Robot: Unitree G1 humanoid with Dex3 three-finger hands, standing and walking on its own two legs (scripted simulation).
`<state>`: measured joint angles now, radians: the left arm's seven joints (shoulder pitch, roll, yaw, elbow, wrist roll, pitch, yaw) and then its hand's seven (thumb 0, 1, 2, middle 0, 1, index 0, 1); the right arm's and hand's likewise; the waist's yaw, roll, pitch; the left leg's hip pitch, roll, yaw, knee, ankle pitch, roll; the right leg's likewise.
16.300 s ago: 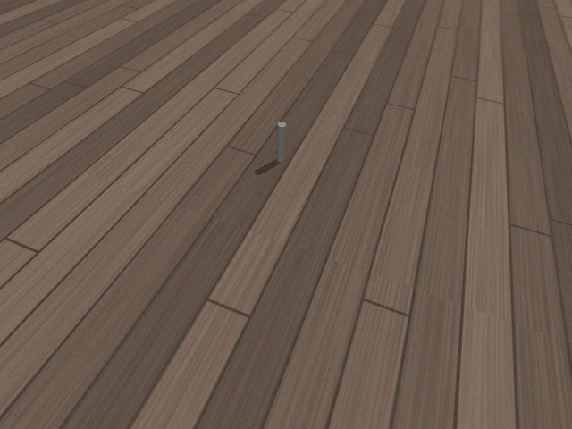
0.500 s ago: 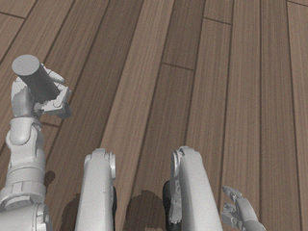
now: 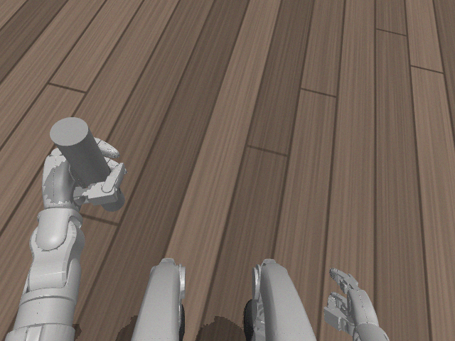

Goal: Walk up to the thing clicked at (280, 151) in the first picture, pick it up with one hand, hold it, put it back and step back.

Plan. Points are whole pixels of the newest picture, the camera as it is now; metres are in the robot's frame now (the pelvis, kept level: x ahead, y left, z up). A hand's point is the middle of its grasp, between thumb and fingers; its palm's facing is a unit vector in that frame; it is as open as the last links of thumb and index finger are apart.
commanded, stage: lift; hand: left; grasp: from the side
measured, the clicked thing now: (96, 174) +0.37 +0.21 +0.02
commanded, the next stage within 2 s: hold in 1.12 s
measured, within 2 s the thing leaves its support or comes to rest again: neither
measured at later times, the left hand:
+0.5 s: hand (86, 143) +0.37 +0.19 +0.13, palm faces +0.11 -0.99 -0.03, open 5.6 cm
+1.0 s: hand (86, 121) +0.37 +0.17 +0.17, palm faces +0.10 -0.99 -0.02, open 5.6 cm
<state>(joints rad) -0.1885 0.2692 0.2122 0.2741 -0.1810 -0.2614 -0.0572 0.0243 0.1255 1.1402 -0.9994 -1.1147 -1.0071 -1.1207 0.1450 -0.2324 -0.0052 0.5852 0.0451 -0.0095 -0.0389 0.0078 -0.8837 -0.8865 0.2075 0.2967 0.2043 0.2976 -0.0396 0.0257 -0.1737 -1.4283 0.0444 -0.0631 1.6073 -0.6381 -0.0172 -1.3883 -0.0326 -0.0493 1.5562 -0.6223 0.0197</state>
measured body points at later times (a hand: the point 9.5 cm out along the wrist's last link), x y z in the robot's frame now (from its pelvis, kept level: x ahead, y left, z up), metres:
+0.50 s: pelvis +0.03 +0.00 +0.09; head +0.12 +0.02 +0.54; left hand +0.36 +0.24 +0.13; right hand +0.17 -0.24 -0.01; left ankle +0.05 +0.13 -0.55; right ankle +0.05 -0.14 -0.55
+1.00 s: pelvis +0.04 +0.00 +0.13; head +0.11 +0.01 +0.58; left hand +0.36 +0.23 +0.17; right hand +0.18 -0.25 +0.02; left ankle +0.05 +0.13 -0.55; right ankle +0.05 -0.14 -0.55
